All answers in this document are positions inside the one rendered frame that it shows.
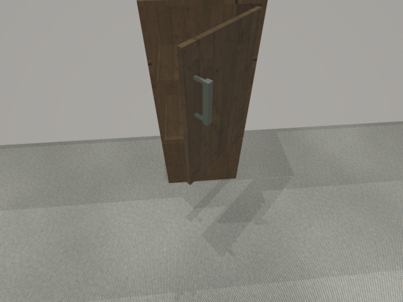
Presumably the handle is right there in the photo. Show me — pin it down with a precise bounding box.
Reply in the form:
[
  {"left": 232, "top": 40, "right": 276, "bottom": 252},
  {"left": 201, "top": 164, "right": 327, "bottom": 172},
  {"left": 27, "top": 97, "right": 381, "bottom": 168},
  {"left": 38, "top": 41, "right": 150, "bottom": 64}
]
[{"left": 193, "top": 75, "right": 213, "bottom": 126}]

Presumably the cupboard door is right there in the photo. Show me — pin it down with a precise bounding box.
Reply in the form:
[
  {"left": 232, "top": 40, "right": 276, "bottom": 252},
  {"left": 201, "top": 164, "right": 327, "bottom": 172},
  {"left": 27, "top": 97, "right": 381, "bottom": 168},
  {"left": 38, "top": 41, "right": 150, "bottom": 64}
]
[{"left": 176, "top": 6, "right": 262, "bottom": 185}]

